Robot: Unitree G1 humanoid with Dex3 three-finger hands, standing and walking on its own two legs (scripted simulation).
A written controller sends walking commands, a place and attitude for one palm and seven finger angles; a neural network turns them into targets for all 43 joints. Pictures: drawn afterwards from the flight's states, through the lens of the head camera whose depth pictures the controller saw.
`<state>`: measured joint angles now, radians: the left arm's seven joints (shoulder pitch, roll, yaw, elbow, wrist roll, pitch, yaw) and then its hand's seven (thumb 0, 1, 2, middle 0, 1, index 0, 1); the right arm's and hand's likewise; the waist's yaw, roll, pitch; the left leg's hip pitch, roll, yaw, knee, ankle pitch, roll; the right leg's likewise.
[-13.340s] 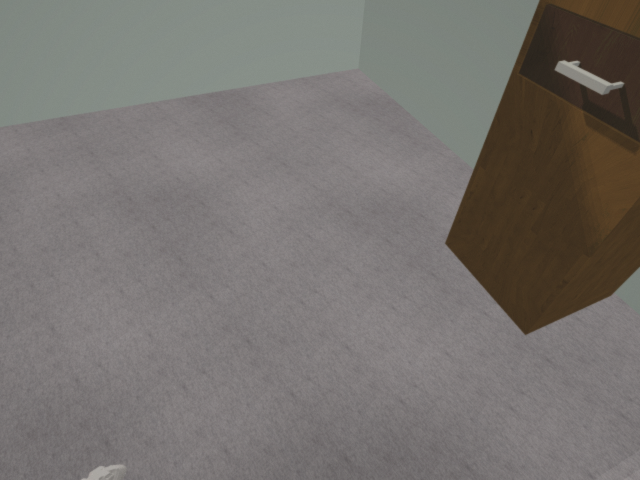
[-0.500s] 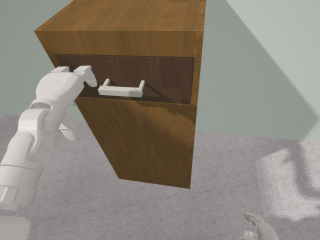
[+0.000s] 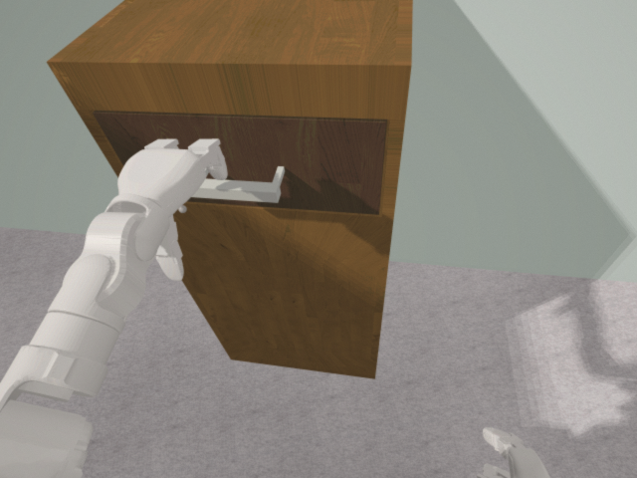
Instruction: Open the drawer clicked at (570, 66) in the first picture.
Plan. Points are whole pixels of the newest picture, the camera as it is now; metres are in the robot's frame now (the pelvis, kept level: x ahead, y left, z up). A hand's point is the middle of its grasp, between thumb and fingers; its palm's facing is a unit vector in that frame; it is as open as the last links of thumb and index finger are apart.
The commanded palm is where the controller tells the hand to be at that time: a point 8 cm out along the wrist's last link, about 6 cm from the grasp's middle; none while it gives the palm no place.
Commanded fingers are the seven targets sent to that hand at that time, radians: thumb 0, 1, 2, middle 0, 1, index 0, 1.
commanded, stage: move the hooked fingers above the handle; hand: left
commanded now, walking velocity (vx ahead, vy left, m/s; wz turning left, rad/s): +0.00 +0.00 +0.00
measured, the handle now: (237, 180) +0.51 +0.18 +0.08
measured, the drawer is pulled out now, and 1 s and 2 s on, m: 0.00 0.00 0.00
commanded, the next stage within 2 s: none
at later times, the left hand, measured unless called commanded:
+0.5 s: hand (229, 198) +0.43 +0.16 +0.12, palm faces -0.09 -0.02 -1.00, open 13.9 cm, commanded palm +0.43 +0.18 +0.20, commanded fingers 0.00 -0.50 0.30 -0.30 -1.20 -0.30 -1.20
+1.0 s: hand (188, 188) +0.44 +0.22 +0.13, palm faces -0.11 +0.03 -0.99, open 13.7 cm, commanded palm +0.43 +0.19 +0.20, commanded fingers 0.00 -0.50 0.30 -0.30 -1.20 -0.30 -1.20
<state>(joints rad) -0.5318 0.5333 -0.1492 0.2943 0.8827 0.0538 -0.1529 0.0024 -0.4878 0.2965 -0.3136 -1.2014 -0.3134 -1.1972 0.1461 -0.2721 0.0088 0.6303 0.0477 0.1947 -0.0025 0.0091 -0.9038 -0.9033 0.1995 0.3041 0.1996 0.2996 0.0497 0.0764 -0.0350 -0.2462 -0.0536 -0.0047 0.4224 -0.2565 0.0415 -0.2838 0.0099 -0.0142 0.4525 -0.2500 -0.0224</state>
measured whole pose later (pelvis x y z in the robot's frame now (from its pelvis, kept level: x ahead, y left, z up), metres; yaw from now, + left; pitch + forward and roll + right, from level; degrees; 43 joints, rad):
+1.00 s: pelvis -0.01 -0.02 +0.00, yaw -1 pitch +7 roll +1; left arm -0.78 0.59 -0.13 0.75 0.95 0.01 -0.10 0.00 -0.49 0.30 -0.34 -1.22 -0.33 -1.21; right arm 0.25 -0.27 0.00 0.65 0.06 0.19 -0.07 0.01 -0.90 -0.90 0.20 0.30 0.20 0.30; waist -0.01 0.05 -0.04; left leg -0.30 -0.02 0.01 0.44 -0.26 0.02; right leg -0.35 0.04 0.00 0.48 -0.25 -0.05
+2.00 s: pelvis -0.01 +0.01 +0.00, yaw -3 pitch +8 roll +0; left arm -0.86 0.45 -0.22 0.70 0.97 -0.09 0.11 0.00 -0.48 0.30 -0.53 -1.32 -0.32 -1.20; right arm 0.20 -0.25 0.03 0.70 0.05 0.19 -0.04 0.01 -0.90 -0.90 0.20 0.30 0.20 0.30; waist -0.02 0.05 -0.06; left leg -0.35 -0.04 0.05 0.48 -0.27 0.05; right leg -0.40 0.02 0.04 0.50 -0.24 -0.01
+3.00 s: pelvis -0.03 -0.01 +0.00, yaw -4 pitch +6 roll +1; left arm -0.88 0.58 -0.10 0.93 0.98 0.03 -0.08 0.01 -0.49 0.30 -0.34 -1.22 -0.33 -1.25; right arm 0.20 -0.25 0.06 0.61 0.08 0.19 -0.12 0.01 -0.90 -0.90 0.20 0.30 0.20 0.30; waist -0.07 0.05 -0.05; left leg -0.33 -0.02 0.06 0.46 -0.25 0.03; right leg -0.39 0.04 0.04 0.50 -0.22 -0.03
